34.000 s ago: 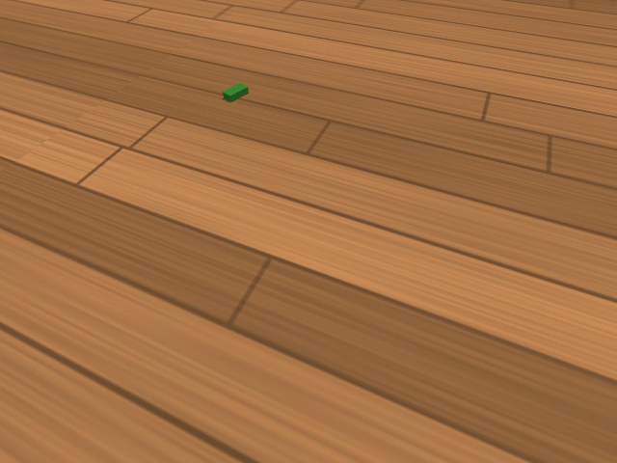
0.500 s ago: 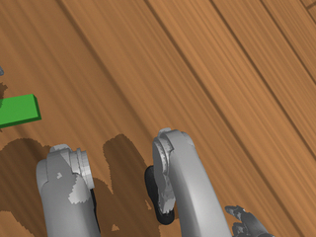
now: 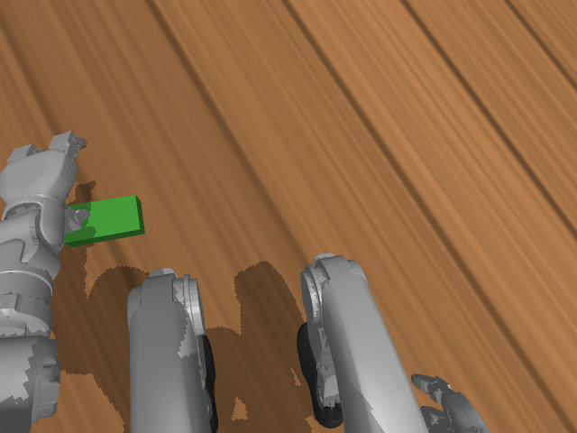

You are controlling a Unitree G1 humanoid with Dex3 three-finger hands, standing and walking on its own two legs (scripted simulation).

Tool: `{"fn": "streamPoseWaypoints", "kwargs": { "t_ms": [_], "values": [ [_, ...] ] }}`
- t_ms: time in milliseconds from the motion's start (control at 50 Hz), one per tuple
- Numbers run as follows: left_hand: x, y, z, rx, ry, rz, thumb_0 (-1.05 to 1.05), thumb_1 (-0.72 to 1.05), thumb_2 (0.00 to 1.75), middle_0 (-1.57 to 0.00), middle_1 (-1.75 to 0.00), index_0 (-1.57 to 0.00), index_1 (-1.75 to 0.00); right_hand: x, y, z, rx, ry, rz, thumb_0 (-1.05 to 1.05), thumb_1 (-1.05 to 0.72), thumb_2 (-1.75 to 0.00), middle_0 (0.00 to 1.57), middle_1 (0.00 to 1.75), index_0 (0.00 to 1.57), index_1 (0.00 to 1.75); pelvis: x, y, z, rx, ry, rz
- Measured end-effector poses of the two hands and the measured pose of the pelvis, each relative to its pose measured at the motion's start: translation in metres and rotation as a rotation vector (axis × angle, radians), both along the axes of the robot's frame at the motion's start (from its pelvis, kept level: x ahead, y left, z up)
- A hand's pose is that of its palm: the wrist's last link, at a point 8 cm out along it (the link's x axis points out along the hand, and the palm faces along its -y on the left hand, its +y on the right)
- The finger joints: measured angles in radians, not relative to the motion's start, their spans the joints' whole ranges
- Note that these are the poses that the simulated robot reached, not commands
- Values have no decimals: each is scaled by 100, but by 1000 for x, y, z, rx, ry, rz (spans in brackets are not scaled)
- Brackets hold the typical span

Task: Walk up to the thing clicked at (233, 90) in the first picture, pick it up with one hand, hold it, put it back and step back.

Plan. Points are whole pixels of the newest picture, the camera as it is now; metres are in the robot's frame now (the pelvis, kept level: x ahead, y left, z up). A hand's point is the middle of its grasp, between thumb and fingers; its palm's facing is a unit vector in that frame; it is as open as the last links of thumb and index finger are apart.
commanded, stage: home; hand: left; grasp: from above
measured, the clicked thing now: (104, 220) +0.46 +0.33 -0.36
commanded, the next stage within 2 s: none
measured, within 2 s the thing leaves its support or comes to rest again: neither
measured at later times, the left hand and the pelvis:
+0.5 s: hand out of the picture +0.26 +0.25 +0.09, palm faces -0.03 -0.88 -0.47, open 7.4 cm; pelvis +0.02 +0.00 +0.19, yaw +6 degrees
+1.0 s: hand out of the picture +0.23 +0.22 +0.29, palm faces +0.21 -0.95 -0.22, open 7.4 cm; pelvis +0.09 +0.01 +0.33, yaw +9 degrees
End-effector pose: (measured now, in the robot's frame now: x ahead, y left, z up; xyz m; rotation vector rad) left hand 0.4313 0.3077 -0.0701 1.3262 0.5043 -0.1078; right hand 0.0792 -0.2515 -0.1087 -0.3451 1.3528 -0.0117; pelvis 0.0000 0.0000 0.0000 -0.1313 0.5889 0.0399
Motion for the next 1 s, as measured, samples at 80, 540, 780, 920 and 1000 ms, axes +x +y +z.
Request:
{"fn": "streamPoseWaypoints", "kwargs": {
  "t_ms": [80,540,780,920,1000],
  "values": [
    [-33,1,35,-106,-28,91,0,39,86,-21,-44,-21,-45,16,-4,23,-4,-42,-16,0,-90,-89,20,30,21,30,0,0,27,9,0,9],
    [-188,-17,216,-737,27,611,1,89,90,-21,-30,-21,-30,160,41,246,23,-583,65,1,-91,-90,20,30,21,30,25,5,209,50,-177,94],
    [-212,-36,317,-922,51,820,1,90,90,-21,-30,-20,-30,165,54,327,35,-621,-2,1,-91,-90,21,30,21,30,66,8,293,82,-284,120],
    [-221,-45,365,-968,28,833,1,91,90,-20,-30,-20,-30,170,48,363,3,-671,-29,1,-91,-90,21,30,21,30,87,11,324,98,-340,126],
    [-226,-47,383,-966,12,819,1,91,90,-20,-30,-20,-30,181,46,377,-1,-718,-28,1,-91,-90,20,30,21,30,94,11,333,107,-366,128]
  ]
}}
